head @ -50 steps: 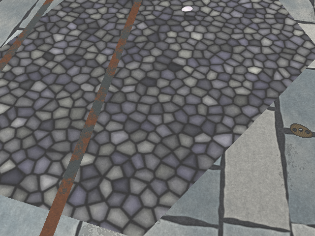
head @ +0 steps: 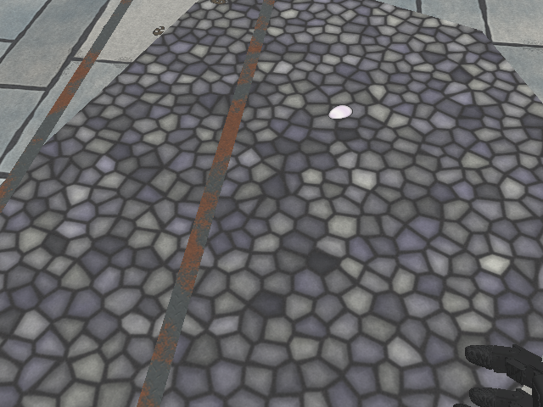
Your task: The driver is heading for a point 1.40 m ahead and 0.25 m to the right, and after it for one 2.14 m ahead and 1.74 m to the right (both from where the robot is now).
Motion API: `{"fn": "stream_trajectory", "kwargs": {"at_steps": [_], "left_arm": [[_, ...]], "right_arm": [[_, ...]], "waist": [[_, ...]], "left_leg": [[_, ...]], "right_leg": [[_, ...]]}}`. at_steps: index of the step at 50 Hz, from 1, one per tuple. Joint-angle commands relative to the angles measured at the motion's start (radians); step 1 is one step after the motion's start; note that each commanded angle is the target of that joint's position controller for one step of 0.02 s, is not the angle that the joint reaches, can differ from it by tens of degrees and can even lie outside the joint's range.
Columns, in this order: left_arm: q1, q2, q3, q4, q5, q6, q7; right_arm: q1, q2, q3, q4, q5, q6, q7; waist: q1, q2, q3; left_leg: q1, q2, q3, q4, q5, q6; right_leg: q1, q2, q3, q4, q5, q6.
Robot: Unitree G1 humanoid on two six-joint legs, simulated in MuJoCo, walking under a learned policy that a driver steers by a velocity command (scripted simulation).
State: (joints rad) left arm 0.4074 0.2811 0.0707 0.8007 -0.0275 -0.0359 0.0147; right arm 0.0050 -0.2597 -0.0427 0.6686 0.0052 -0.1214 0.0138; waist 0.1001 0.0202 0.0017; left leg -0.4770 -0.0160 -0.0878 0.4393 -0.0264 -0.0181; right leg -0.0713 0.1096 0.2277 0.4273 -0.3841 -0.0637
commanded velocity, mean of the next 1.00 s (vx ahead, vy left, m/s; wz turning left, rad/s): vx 0.50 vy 0.00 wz -0.48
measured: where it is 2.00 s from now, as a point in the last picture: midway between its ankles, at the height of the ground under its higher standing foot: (397, 308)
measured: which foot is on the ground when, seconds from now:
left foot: up 0.00-0.00, down 0.02-0.54, up 0.56-1.00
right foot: down 0.00-0.04, up 0.06-0.52, down 0.54-1.00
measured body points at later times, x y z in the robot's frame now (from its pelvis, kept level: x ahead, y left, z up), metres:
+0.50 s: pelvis +0.25 -0.03 -0.01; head +0.29 -0.05 +0.44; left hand +0.54 +0.12 -0.08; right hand +0.17 -0.32 -0.13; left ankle +0.13 +0.13 -0.73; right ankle +0.36 -0.19 -0.72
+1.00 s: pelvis +0.52 -0.13 +0.00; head +0.54 -0.15 +0.45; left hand +0.70 +0.10 -0.11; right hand +0.60 -0.44 -0.08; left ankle +0.71 -0.09 -0.72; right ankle +0.36 -0.18 -0.73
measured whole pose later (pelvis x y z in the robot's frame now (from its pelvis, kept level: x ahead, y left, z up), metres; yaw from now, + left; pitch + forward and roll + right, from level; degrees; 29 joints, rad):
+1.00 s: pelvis +0.52 -0.13 +0.00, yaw -28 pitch +2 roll -1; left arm 0.36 0.30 0.06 0.74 -0.01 -0.05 0.00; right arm 0.08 -0.28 -0.03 0.71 0.01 -0.10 0.04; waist 0.07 0.04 0.00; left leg -0.54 0.04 -0.02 0.52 0.00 0.01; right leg -0.02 0.08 0.09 0.36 -0.38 -0.04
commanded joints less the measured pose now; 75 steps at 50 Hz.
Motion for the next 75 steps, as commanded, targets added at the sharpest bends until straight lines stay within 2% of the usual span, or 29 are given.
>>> {"fn": "stream_trajectory", "kwargs": {"at_steps": [1, 2, 3, 4, 5, 8, 17, 22, 24, 26, 27, 28, 29, 30, 33, 37, 41, 45, 49, 51, 52, 53, 54, 55, 57, 62, 66, 71, 75], "left_arm": [[-0.080, 0.087, 0.014, -0.095, 0.013, -0.011, 0.000], [0.024, 0.018, -0.006, -0.116, 0.010, -0.021, 0.001], [0.082, 0.057, -0.010, -0.130, -0.009, -0.028, 0.000], [0.017, 0.144, 0.012, -0.114, -0.015, -0.023, 0.000], [-0.067, 0.160, 0.019, -0.127, -0.004, -0.015, -0.001], [-0.109, 0.110, 0.022, -0.151, 0.002, -0.001, -0.014], [-0.277, 0.049, -0.001, -0.217, 0.006, -0.004, -0.046], [-0.406, 0.051, -0.005, -0.282, 0.002, -0.006, -0.074], [-0.382, 0.078, 0.009, -0.294, 0.007, -0.002, -0.079], [-0.181, 0.145, 0.049, -0.252, 0.009, 0.006, -0.071], [-0.003, 0.213, 0.083, -0.207, 0.006, 0.013, -0.053], [0.006, 0.338, 0.102, -0.204, -0.002, 0.013, -0.038], [0.043, 0.294, 0.084, -0.239, 0.003, -0.003, -0.043], [0.020, 0.228, 0.064, -0.223, 0.013, -0.015, -0.047], [-0.154, 0.144, 0.033, -0.245, 0.023, -0.022, -0.041], [-0.171, 0.141, 0.027, -0.219, 0.026, -0.034, -0.026], [-0.122, 0.156, 0.028, -0.175, 0.019, -0.033, -0.013], [-0.049, 0.172, 0.030, -0.128, 0.009, -0.033, -0.018], [-0.032, 0.182, 0.035, -0.096, 0.013, -0.021, -0.015], [-0.053, 0.173, 0.031, -0.094, 0.016, -0.014, -0.011], [-0.052, 0.146, 0.018, -0.106, 0.028, -0.012, -0.004], [0.044, 0.090, -0.002, -0.133, 0.030, -0.026, -0.003], [0.040, 0.091, -0.007, -0.131, 0.040, -0.040, -0.003], [-0.028, 0.154, 0.006, -0.145, 0.021, -0.051, -0.012], [-0.152, 0.149, 0.005, -0.172, 0.030, -0.055, -0.012], [-0.124, 0.099, 0.001, -0.170, 0.043, -0.013, 0.017], [-0.203, 0.091, 0.000, -0.175, 0.041, 0.005, 0.023], [-0.334, 0.092, 0.002, -0.204, 0.029, -0.003, 0.008], [-0.288, 0.113, 0.017, -0.190, 0.025, -0.029, -0.003]], "right_arm": [[0.215, -0.193, -0.072, -0.028, -0.015, -0.027, -0.014], [0.350, -0.277, -0.093, -0.011, -0.031, -0.017, -0.022], [0.386, -0.256, -0.091, 0.019, -0.008, -0.003, -0.013], [0.329, -0.164, -0.069, 0.000, -0.002, 0.002, -0.014], [0.282, -0.128, -0.056, -0.006, -0.005, 0.009, -0.016], [0.197, -0.092, -0.039, 0.010, -0.018, 0.012, -0.012], [0.232, -0.174, -0.062, 0.079, -0.009, 0.012, -0.017], [0.301, -0.220, -0.073, 0.118, 0.014, 0.038, -0.018], [0.297, -0.247, -0.080, 0.120, 0.021, 0.051, -0.023], [0.284, -0.263, -0.084, 0.116, 0.027, 0.065, -0.033], [0.296, -0.231, -0.070, 0.104, 0.015, 0.062, -0.039], [0.378, -0.084, -0.022, 0.046, -0.034, 0.040, -0.026], [0.318, -0.135, -0.019, 0.025, -0.008, 0.001, -0.011], [0.215, -0.196, -0.037, -0.003, 0.033, -0.018, -0.001], [0.199, -0.189, -0.038, 0.005, -0.010, -0.018, -0.012], [0.220, -0.136, -0.025, 0.021, -0.020, 0.022, -0.010], [0.080, -0.092, -0.003, -0.003, -0.015, 0.021, -0.001], [-0.026, -0.109, -0.005, -0.035, 0.005, 0.012, 0.016], [-0.007, -0.135, -0.015, -0.044, 0.007, 0.007, 0.030], [0.128, -0.167, -0.036, -0.009, 0.002, 0.007, 0.026], [0.269, -0.212, -0.053, 0.018, -0.003, 0.007, 0.023], [0.364, -0.310, -0.075, 0.023, -0.022, 0.011, 0.022], [0.398, -0.265, -0.068, 0.040, 0.003, 0.021, 0.031], [0.345, -0.216, -0.049, 0.024, 0.013, 0.026, 0.029], [0.243, -0.172, -0.036, -0.005, 0.000, 0.041, 0.022], [0.205, -0.208, -0.051, -0.005, -0.008, 0.057, 0.000], [0.224, -0.222, -0.060, 0.006, 0.015, 0.092, -0.027], [0.244, -0.219, -0.065, 0.004, 0.015, 0.133, -0.047], [0.188, -0.204, -0.062, -0.029, 0.021, 0.148, -0.052]], "waist": [[-0.189, -0.101, -0.178], [-0.182, 0.118, -0.329], [-0.161, 0.314, -0.357], [-0.179, 0.165, -0.207], [-0.180, 0.079, -0.102], [-0.116, 0.088, 0.015], [-0.149, 0.035, 0.034], [-0.184, 0.040, 0.073], [-0.150, 0.067, 0.041], [-0.025, 0.073, -0.078], [0.056, 0.019, -0.172], [-0.041, -0.268, -0.245], [0.011, -0.224, -0.436], [0.036, -0.146, -0.309], [-0.088, -0.050, -0.093], [-0.124, -0.059, -0.051], [-0.064, -0.079, -0.006], [-0.016, -0.091, 0.033], [-0.034, -0.124, 0.039], [-0.109, -0.110, -0.041], [-0.169, -0.068, -0.164], [-0.154, 0.141, -0.312], [-0.166, 0.275, -0.343], [-0.170, 0.167, -0.238], [-0.144, 0.005, -0.081], [-0.069, 0.065, -0.103], [-0.090, 0.070, -0.132], [-0.130, 0.101, -0.101], [-0.083, 0.134, -0.086]], "left_leg": [[0.467, 0.129, -0.081, -0.005, -0.033, 0.101], [0.828, 0.355, -0.408, -0.005, -0.089, 0.232], [0.878, 0.473, -0.716, -0.089, -0.313, 0.312], [0.751, 0.424, -0.613, -0.121, -0.424, 0.270], [0.618, 0.373, -0.452, -0.137, -0.369, 0.227], [0.365, 0.270, -0.205, -0.229, -0.162, 0.193], [0.388, 0.244, 0.123, -0.280, 0.111, 0.187], [0.515, 0.291, 0.187, -0.234, 0.184, 0.155], [0.556, 0.297, 0.228, -0.130, 0.468, 0.133], [0.516, 0.265, 0.283, 0.162, 0.719, 0.097], [0.313, 0.231, 0.291, 0.426, 0.548, 0.058], [-0.156, 0.060, 0.266, 0.801, -0.387, -0.006], [-0.295, -0.015, 0.020, 0.973, -0.578, -0.008], [-0.385, 0.043, -0.016, 0.972, -0.483, 0.009], [-0.226, 0.135, -0.003, 0.741, -0.321, 0.011], [-0.137, 0.139, 0.040, 0.585, -0.221, -0.037], [-0.082, 0.108, 0.059, 0.290, 0.076, -0.042], [-0.070, 0.078, 0.053, 0.142, 0.138, -0.016], [-0.087, 0.064, 0.068, 0.081, -0.012, 0.049], [0.104, 0.011, 0.120, 0.041, -0.036, 0.101], [0.330, 0.077, 0.042, 0.077, 0.040, 0.153], [0.694, 0.290, -0.346, 0.057, 0.045, 0.312], [0.795, 0.367, -0.645, -0.094, 0.020, 0.383], [0.727, 0.357, -0.571, -0.098, 0.007, 0.341], [0.483, 0.280, -0.331, -0.087, 0.303, 0.296], [0.294, 0.195, -0.184, -0.108, 0.598, 0.289], [0.267, 0.157, -0.178, -0.088, 0.451, 0.243], [0.298, 0.147, -0.279, -0.047, 0.233, 0.218], [0.320, 0.111, -0.371, 0.039, 0.162, 0.175]], "right_leg": [[-0.176, -0.154, 0.132, 0.248, 0.374, -0.055], [-0.466, -0.018, -0.013, 0.572, 0.047, 0.014], [-0.680, -0.048, -0.056, 0.766, -0.235, 0.031], [-0.742, -0.109, -0.041, 0.847, -0.154, 0.041], [-0.735, -0.142, -0.078, 0.852, -0.068, 0.048], [-0.641, -0.212, -0.109, 0.759, 0.050, 0.055], [-0.631, -0.219, -0.177, 0.398, 0.407, 0.071], [-0.618, -0.189, -0.247, 0.238, 0.341, 0.025], [-0.531, -0.138, -0.299, 0.211, 0.232, -0.013], [-0.240, -0.052, -0.347, 0.140, 0.229, -0.071], [0.070, -0.081, -0.251, 0.120, 0.278, -0.118], [0.429, -0.358, 0.268, 0.083, 0.231, -0.278], [0.525, -0.467, 0.639, -0.087, 0.076, -0.381], [0.455, -0.428, 0.491, -0.108, 0.101, -0.318], [0.034, -0.315, 0.202, -0.138, 0.366, -0.240], [-0.150, -0.281, 0.062, -0.200, 0.530, -0.241], [-0.190, -0.221, -0.049, -0.213, 0.436, -0.179], [-0.116, -0.268, -0.005, -0.195, 0.315, -0.163], [0.044, -0.336, 0.021, -0.122, 0.428, -0.132], [0.068, -0.284, -0.050, 0.046, 0.721, -0.090], [-0.012, -0.234, -0.111, 0.257, 0.724, -0.054], [-0.353, -0.096, -0.193, 0.631, 0.427, 0.039], [-0.556, -0.016, -0.149, 0.820, -0.168, 0.080], [-0.647, -0.074, -0.097, 0.897, -0.166, 0.078], [-0.633, -0.137, -0.142, 0.821, -0.070, 0.085], [-0.484, -0.136, -0.164, 0.586, 0.019, 0.134], [-0.446, -0.103, -0.152, 0.425, 0.185, 0.156], [-0.428, -0.069, -0.120, 0.248, 0.199, 0.153], [-0.287, -0.062, -0.120, -0.005, 0.260, 0.113]]}}
Velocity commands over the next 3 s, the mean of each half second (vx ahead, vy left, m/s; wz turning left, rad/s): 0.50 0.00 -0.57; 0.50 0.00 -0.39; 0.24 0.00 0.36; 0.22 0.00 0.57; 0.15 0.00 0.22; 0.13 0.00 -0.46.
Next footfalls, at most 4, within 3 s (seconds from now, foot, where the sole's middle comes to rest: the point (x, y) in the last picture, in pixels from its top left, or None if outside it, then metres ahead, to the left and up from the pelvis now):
0.02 left None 0.17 0.13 -0.77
0.54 right None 0.39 -0.19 -0.77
1.04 left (362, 311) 0.74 -0.12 -0.77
1.54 right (449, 303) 0.79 -0.35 -0.77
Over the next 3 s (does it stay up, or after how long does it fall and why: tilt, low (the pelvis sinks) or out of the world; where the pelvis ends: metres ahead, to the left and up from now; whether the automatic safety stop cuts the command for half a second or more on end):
stays up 0.99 -0.12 0.01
